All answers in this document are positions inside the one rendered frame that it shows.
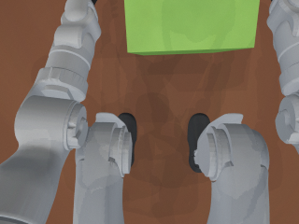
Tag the carton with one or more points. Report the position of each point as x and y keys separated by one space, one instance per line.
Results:
x=165 y=27

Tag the left robot forearm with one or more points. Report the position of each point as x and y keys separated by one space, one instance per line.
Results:
x=71 y=54

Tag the robot right upper arm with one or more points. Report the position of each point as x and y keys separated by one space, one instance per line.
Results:
x=287 y=120

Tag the right robot forearm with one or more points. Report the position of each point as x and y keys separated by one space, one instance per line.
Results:
x=283 y=21

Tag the robot left shin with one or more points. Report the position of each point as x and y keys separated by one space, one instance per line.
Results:
x=100 y=117

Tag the left robot foot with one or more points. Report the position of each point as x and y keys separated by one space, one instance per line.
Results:
x=130 y=123

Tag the robot left upper arm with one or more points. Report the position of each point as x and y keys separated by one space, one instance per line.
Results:
x=47 y=128

